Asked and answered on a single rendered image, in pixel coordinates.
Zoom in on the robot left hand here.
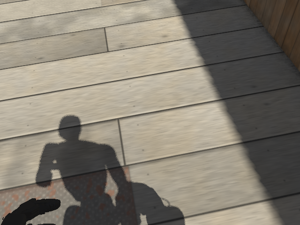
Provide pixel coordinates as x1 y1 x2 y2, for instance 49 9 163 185
1 198 61 225

